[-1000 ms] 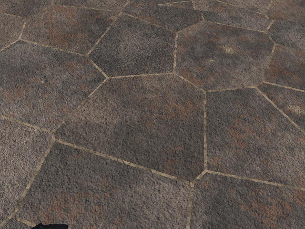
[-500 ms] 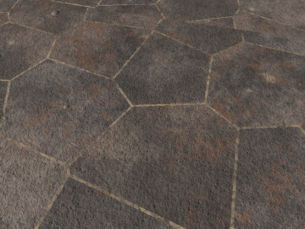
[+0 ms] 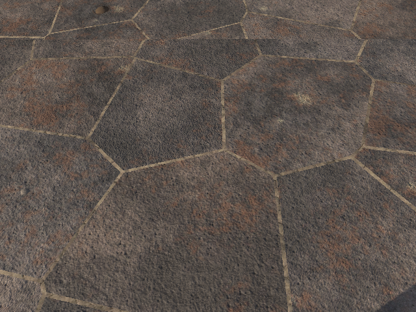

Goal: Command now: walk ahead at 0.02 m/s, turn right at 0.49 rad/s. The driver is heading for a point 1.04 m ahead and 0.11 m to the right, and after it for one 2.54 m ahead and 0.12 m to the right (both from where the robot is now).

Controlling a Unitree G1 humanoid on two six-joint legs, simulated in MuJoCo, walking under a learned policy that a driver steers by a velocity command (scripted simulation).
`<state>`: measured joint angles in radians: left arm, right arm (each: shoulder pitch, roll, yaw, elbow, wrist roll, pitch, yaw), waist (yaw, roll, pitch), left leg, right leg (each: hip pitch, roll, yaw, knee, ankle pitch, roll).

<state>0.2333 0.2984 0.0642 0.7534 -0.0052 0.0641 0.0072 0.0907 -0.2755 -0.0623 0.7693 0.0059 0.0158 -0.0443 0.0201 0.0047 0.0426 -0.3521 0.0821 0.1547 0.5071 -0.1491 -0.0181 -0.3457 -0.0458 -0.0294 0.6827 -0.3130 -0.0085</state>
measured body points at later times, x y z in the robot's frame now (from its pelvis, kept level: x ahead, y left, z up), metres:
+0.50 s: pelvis +0.01 +0.00 +0.01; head +0.04 -0.02 +0.46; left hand +0.23 +0.23 -0.08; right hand +0.10 -0.31 -0.09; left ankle +0.05 +0.13 -0.72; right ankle +0.01 -0.10 -0.73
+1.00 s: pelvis +0.05 -0.03 +0.02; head +0.06 -0.06 +0.47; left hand +0.21 +0.20 -0.09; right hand +0.07 -0.33 -0.11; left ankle +0.08 +0.10 -0.67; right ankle -0.03 -0.11 -0.73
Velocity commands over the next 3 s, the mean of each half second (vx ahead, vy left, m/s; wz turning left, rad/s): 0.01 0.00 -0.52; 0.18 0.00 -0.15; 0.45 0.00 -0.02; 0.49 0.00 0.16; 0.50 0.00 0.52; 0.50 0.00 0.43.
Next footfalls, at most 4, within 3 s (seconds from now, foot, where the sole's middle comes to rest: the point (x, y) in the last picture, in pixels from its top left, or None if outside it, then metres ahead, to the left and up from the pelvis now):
0.52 left None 0.09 0.11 -0.76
0.88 right None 0.01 -0.13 -0.76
1.32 left None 0.41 0.00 -0.76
1.84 right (330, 264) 0.63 -0.32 -0.76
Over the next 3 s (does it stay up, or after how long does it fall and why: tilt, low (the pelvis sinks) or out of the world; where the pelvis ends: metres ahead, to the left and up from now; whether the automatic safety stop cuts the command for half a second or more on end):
stays up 1.14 -0.18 0.00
